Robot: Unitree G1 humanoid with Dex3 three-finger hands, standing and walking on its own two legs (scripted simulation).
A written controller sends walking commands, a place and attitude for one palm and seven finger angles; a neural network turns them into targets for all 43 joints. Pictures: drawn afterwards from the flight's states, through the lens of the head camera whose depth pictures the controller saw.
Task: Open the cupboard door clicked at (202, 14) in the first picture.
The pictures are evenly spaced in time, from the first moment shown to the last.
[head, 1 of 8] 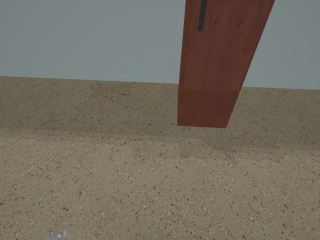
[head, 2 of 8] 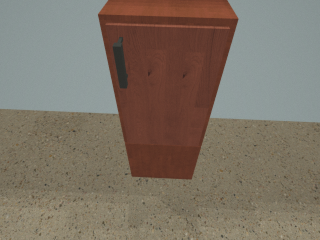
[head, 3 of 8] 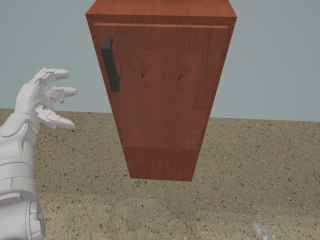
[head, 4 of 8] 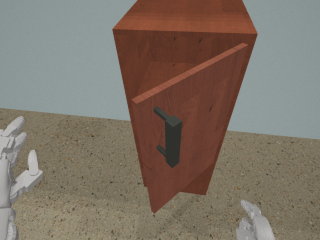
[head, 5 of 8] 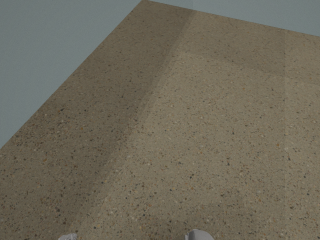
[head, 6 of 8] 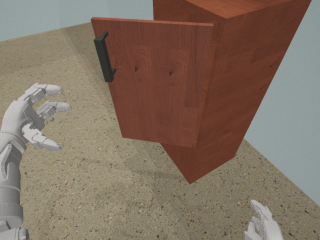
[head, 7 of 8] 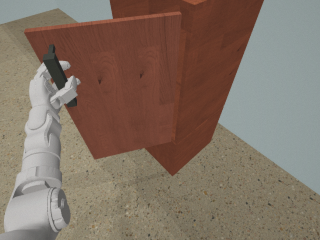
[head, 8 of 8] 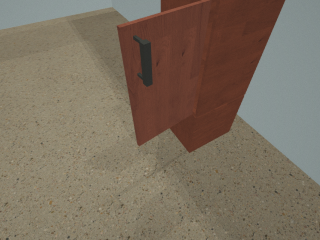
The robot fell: no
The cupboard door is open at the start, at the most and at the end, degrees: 0 99 97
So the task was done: yes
